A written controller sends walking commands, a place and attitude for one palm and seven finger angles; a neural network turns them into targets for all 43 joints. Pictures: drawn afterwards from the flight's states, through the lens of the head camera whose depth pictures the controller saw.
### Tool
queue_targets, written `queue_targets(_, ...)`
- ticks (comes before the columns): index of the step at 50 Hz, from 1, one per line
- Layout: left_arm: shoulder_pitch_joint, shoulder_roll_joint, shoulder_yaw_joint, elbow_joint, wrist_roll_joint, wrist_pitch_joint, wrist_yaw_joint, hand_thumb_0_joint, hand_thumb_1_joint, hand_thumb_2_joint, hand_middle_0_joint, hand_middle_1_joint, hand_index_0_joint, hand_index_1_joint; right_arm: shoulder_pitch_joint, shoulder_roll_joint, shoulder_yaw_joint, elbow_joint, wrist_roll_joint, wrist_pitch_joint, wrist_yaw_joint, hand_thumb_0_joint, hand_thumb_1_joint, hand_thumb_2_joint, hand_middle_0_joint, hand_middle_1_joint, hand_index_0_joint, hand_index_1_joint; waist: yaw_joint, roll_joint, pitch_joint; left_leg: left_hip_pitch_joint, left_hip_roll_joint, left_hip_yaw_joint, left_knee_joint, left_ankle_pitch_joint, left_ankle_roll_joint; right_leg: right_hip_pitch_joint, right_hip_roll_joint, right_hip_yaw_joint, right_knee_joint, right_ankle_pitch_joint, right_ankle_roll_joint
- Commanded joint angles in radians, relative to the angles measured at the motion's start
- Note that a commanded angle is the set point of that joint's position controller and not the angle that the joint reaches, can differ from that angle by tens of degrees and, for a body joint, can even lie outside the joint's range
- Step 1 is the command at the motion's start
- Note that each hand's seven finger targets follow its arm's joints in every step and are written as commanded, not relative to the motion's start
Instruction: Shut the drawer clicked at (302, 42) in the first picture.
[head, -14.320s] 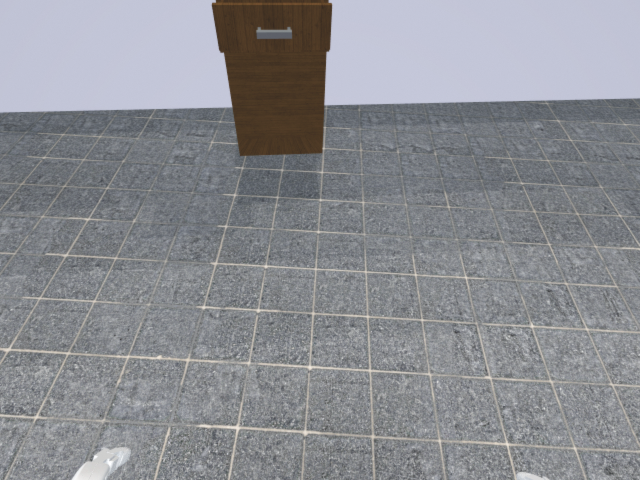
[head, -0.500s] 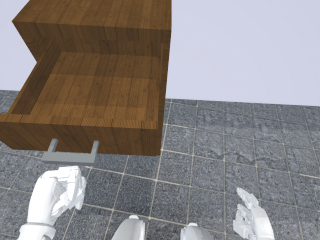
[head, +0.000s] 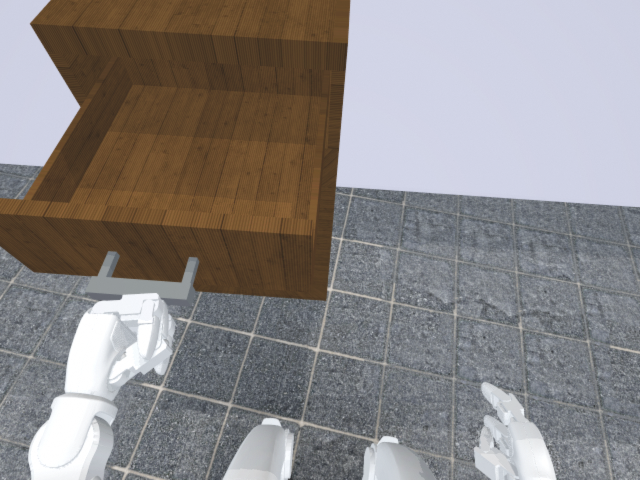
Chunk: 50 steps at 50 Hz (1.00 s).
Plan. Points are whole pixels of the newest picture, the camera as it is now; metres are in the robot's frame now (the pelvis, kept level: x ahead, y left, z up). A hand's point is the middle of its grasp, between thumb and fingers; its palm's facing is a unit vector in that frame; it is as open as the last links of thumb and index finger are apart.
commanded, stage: push the drawer shut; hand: left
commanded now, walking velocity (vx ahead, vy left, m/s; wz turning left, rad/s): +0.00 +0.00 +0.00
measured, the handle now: (146, 276) +0.33 +0.23 +0.05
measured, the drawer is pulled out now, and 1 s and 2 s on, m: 0.28 0.15 0.03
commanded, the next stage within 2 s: none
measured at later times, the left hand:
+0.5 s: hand (176, 277) +0.33 +0.20 +0.05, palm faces -0.04 -1.00 -0.05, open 2.8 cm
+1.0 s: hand (191, 240) +0.39 +0.19 +0.05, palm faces -0.02 -1.00 -0.06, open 2.8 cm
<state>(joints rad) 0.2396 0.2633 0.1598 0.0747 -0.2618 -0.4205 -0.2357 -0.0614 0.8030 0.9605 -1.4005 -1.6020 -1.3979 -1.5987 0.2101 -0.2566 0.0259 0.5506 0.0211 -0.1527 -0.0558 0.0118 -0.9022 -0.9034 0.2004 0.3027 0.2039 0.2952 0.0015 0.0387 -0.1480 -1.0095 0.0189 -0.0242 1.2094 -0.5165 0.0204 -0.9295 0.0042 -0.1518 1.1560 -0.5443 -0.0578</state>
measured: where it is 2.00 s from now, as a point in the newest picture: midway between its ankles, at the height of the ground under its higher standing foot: outside the picture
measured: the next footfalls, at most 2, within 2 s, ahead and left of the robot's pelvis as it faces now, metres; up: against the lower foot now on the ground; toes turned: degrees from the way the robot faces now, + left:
none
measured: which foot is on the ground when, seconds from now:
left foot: down 0.00-1.00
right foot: down 0.00-1.00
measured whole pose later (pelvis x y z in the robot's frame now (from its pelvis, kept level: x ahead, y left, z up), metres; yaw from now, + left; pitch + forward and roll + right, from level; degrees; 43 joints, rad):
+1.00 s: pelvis +0.00 +0.02 +0.01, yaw -1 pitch +19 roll -3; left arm -0.36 0.30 0.20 0.64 -0.18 -0.43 -0.19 -0.04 0.78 0.96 -1.40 -1.60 -1.40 -1.60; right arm 0.24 -0.26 0.03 0.63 0.02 -0.08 -0.03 0.01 -0.90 -0.90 0.20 0.30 0.20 0.30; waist -0.05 0.02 -0.13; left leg -0.99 0.01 0.02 1.14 -0.48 0.04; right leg -0.93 0.00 -0.11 1.10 -0.50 -0.03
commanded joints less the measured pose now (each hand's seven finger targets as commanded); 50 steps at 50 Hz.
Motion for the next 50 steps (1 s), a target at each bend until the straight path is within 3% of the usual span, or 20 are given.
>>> queue_targets(1,-0.334,0.156,0.066,-0.18,-0.01,-0.045,0.011,0.0,0.9,0.9,-1.4,-1.6,-1.4,-1.6,-0.01,-0.14,-0.053,-0.116,0.007,-0.055,-0.022,0.0,-0.9,-0.9,0.2,0.3,0.2,0.3,-0.079,0.019,-0.272,0.204,-0.008,-0.032,-0.164,0.129,0.02,0.12,0.008,0.142,-0.222,0.097,0.036)
queue_targets(4,-0.411,0.156,0.051,-0.151,-0.011,-0.031,0.007,0.0,0.9,0.9,-1.4,-1.6,-1.4,-1.6,-0.016,-0.141,-0.047,-0.105,0.011,-0.057,-0.026,0.0,-0.9,-0.9,0.2,0.3,0.2,0.3,-0.086,0.046,-0.274,0.203,-0.009,-0.031,-0.171,0.105,0.022,0.119,0.008,0.148,-0.228,0.073,0.036)
queue_targets(8,-0.516,0.187,0.081,-0.055,-0.019,-0.006,0.013,0.0,0.9,0.9,-1.4,-1.6,-1.4,-1.6,-0.018,-0.143,-0.039,-0.092,0.019,-0.051,-0.032,0.0,-0.9,-0.9,0.2,0.3,0.2,0.3,-0.092,0.005,-0.233,0.163,-0.009,-0.026,-0.183,0.039,0.019,0.129,0.004,0.173,-0.263,-0.006,0.039)
queue_targets(10,-0.561,0.186,0.08,-0.036,-0.019,-0.007,0.012,0.0,0.9,0.9,-1.4,-1.6,-1.4,-1.6,-0.017,-0.141,-0.036,-0.087,0.018,-0.053,-0.033,0.0,-0.9,-0.9,0.2,0.3,0.2,0.3,-0.086,0.04,-0.257,0.179,-0.01,-0.026,-0.188,0.053,0.019,0.135,0.005,0.171,-0.254,0.014,0.036)
queue_targets(14,-0.606,0.229,0.123,0.042,-0.019,0.002,0.015,0.0,0.9,0.9,-1.4,-1.6,-1.4,-1.6,-0.006,-0.148,-0.036,-0.079,0.016,-0.047,-0.031,0.0,-0.9,-0.9,0.2,0.3,0.2,0.3,-0.076,0.028,-0.265,0.18,-0.008,-0.027,-0.201,0.071,0.018,0.159,0.005,0.167,-0.258,0.03,0.035)
queue_targets(16,-0.64,0.207,0.104,0.063,-0.016,0.001,0.014,0.0,0.9,0.9,-1.4,-1.6,-1.4,-1.6,-0.006,-0.144,-0.035,-0.079,0.016,-0.045,-0.026,0.0,-0.9,-0.9,0.2,0.3,0.2,0.3,-0.073,0.055,-0.273,0.201,-0.009,-0.027,-0.21,0.079,0.014,0.153,0.003,0.161,-0.254,0.046,0.034)
queue_targets(19,-0.679,0.227,0.129,0.137,-0.014,0.002,0.021,0.0,0.9,0.9,-1.4,-1.6,-1.4,-1.6,0.008,-0.151,-0.037,-0.07,0.015,-0.038,-0.025,0.0,-0.9,-0.9,0.2,0.3,0.2,0.3,-0.082,-0.002,-0.257,0.182,-0.007,-0.029,-0.214,0.062,0.017,0.148,0.006,0.16,-0.26,0.029,0.038)
queue_targets(24,-0.71,0.22,0.126,0.155,-0.003,-0.016,0.024,0.0,0.9,0.9,-1.4,-1.6,-1.4,-1.6,0.03,-0.156,-0.044,-0.069,0.01,-0.031,-0.013,0.0,-0.9,-0.9,0.2,0.3,0.2,0.3,-0.064,0.061,-0.31,0.257,-0.007,-0.038,-0.234,0.136,0.011,0.146,0.008,0.134,-0.233,0.118,0.03)
queue_targets(26,-0.717,0.198,0.108,0.152,0.003,-0.023,0.027,0.0,0.9,0.9,-1.4,-1.6,-1.4,-1.6,0.039,-0.157,-0.049,-0.067,0.009,-0.024,-0.008,0.0,-0.9,-0.9,0.2,0.3,0.2,0.3,-0.066,0.051,-0.335,0.298,-0.004,-0.044,-0.243,0.179,0.007,0.141,0.008,0.124,-0.225,0.16,0.031)
queue_targets(29,-0.771,0.186,0.089,0.184,0.015,-0.028,0.039,0.0,0.9,0.9,-1.4,-1.6,-1.4,-1.6,0.052,-0.16,-0.05,-0.058,0.007,-0.015,-0.004,0.0,-0.9,-0.9,0.2,0.3,0.2,0.3,-0.085,0.042,-0.306,0.306,0.001,-0.056,-0.247,0.176,0.005,0.102,0.011,0.111,-0.218,0.16,0.03)
queue_targets(34,-0.856,0.215,0.109,0.235,0.036,-0.049,0.056,0.0,0.9,0.9,-1.4,-1.6,-1.4,-1.6,0.067,-0.167,-0.054,-0.045,0.004,0.001,-0.003,0.0,-0.9,-0.9,0.2,0.3,0.2,0.3,-0.094,0.012,-0.305,0.297,0.001,-0.058,-0.243,0.162,0.005,0.089,0.011,0.112,-0.211,0.151,0.03)
queue_targets(36,-0.887,0.181,0.081,0.246,0.043,-0.057,0.058,0.0,0.9,0.9,-1.4,-1.6,-1.4,-1.6,0.071,-0.162,-0.056,-0.038,0.003,0.006,0.0,0.0,-0.9,-0.9,0.2,0.3,0.2,0.3,-0.096,0.037,-0.33,0.338,0.002,-0.062,-0.244,0.184,0.0,0.073,0.009,0.11,-0.208,0.165,0.03)
queue_targets(42,-0.95,0.171,0.059,0.262,0.059,-0.063,0.069,0.0,0.9,0.9,-1.4,-1.6,-1.4,-1.6,0.088,-0.166,-0.059,-0.028,-0.001,0.028,0.007,0.0,-0.9,-0.9,0.2,0.3,0.2,0.3,-0.1,0.077,-0.372,0.422,0.01,-0.082,-0.248,0.245,-0.012,0.041,0.01,0.1,-0.2,0.199,0.026)
queue_targets(44,-0.995,0.182,0.062,0.292,0.061,-0.062,0.071,0.0,0.9,0.9,-1.4,-1.6,-1.4,-1.6,0.093,-0.168,-0.057,-0.024,-0.001,0.034,0.006,0.0,-0.9,-0.9,0.2,0.3,0.2,0.3,-0.115,0.048,-0.358,0.4,0.009,-0.08,-0.242,0.234,-0.005,0.041,0.013,0.102,-0.203,0.197,0.027)
queue_targets(45,-1.005,0.207,0.091,0.316,0.063,-0.064,0.073,0.0,0.9,0.9,-1.4,-1.6,-1.4,-1.6,0.096,-0.169,-0.058,-0.018,-0.002,0.039,0.005,0.0,-0.9,-0.9,0.2,0.3,0.2,0.3,-0.11,0.024,-0.36,0.385,0.009,-0.076,-0.239,0.233,-0.004,0.055,0.013,0.106,-0.205,0.199,0.03)
queue_targets(48,-1.047,0.194,0.075,0.343,0.067,-0.071,0.07,0.0,0.9,0.9,-1.4,-1.6,-1.4,-1.6,0.094,-0.162,-0.053,-0.018,0.0,0.049,0.008,0.0,-0.9,-0.9,0.2,0.3,0.2,0.3,-0.109,0.058,-0.353,0.38,0.003,-0.068,-0.24,0.227,-0.006,0.061,0.012,0.11,-0.209,0.196,0.027)
queue_targets(50,-1.068,0.219,0.101,0.382,0.066,-0.074,0.067,0.0,0.9,0.9,-1.4,-1.6,-1.4,-1.6,0.102,-0.164,-0.052,-0.012,-0.001,0.055,0.009,0.0,-0.9,-0.9,0.2,0.3,0.2,0.3,-0.109,0.056,-0.354,0.389,0.006,-0.072,-0.238,0.238,-0.006,0.052,0.017,0.109,-0.207,0.202,0.025)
